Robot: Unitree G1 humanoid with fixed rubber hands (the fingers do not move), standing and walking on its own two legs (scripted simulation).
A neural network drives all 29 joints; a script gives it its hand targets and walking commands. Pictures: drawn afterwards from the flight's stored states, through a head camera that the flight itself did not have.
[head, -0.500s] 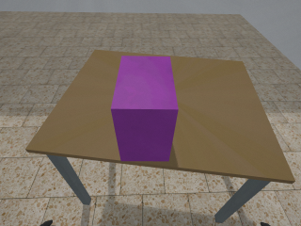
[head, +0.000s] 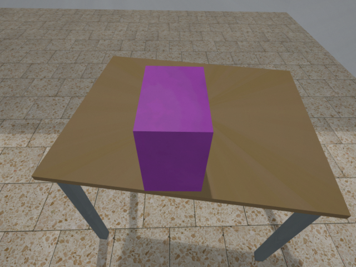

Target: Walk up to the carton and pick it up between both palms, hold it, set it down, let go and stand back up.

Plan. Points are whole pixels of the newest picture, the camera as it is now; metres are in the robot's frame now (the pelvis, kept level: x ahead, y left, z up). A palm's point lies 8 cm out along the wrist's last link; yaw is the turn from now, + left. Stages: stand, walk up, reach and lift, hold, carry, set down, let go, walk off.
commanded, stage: walk up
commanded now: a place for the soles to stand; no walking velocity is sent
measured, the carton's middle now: (173, 129) +0.50 +0.04 +0.02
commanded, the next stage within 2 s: none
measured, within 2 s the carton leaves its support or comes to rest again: neither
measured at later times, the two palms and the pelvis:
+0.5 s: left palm out of the picture +0.08 +0.44 -0.12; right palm (273, 262) +0.19 -0.20 -0.09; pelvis +0.07 +0.10 -0.02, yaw +2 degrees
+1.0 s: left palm (21, 224) +0.26 +0.43 -0.10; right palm (273, 244) +0.23 -0.21 -0.10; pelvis +0.12 +0.12 -0.02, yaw -2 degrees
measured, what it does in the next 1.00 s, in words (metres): walks ahead: left foot, then right foot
